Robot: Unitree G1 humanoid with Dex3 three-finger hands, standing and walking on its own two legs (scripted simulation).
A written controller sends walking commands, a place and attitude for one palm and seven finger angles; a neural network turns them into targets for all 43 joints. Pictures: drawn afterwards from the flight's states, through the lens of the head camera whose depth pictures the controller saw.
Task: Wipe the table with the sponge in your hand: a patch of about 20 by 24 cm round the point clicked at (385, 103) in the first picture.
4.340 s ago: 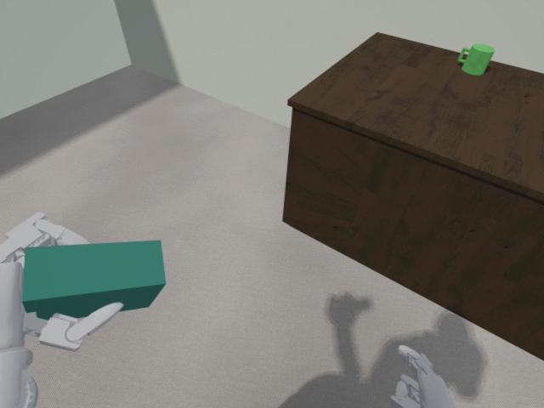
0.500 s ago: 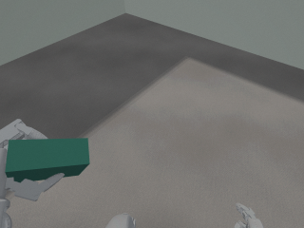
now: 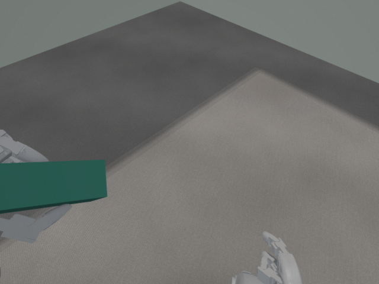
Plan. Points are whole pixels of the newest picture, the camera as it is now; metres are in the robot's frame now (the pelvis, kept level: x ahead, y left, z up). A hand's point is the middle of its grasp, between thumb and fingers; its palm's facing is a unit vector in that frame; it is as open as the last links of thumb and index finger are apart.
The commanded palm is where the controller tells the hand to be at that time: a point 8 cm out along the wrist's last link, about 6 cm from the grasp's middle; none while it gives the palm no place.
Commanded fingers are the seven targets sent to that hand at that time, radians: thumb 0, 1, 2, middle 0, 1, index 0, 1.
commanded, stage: walk to a spot facing it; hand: left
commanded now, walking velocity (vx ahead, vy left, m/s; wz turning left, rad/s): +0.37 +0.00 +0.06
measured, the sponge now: (67, 185) +0.22 +0.20 +0.18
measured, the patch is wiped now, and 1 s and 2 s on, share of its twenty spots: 0.00 0.00 0.00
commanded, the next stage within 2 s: turn to face it in 0.46 s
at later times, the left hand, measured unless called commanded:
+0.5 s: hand (85, 125) +0.33 +0.21 +0.19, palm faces +0.47 -0.70 -0.54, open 9.7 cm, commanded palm +0.26 +0.25 +0.18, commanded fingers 0.00 0.10 1.30 -1.20 -1.60 -1.20 -1.60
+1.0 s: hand (121, 104) +0.41 +0.18 +0.16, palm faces +0.56 -0.72 -0.41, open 9.7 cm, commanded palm +0.35 +0.20 +0.18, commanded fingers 0.00 0.10 1.30 -1.20 -1.60 -1.20 -1.60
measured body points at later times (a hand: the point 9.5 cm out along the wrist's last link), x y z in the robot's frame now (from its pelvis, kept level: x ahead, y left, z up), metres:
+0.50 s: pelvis +0.14 -0.05 +0.00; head +0.20 -0.05 +0.44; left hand +0.30 +0.24 +0.22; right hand +0.33 -0.30 -0.10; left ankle +0.22 +0.08 -0.71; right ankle +0.07 -0.13 -0.74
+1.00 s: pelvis +0.22 -0.10 -0.02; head +0.24 -0.13 +0.43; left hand +0.38 +0.21 +0.18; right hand +0.45 -0.26 -0.11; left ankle +0.21 +0.06 -0.71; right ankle +0.27 -0.17 -0.74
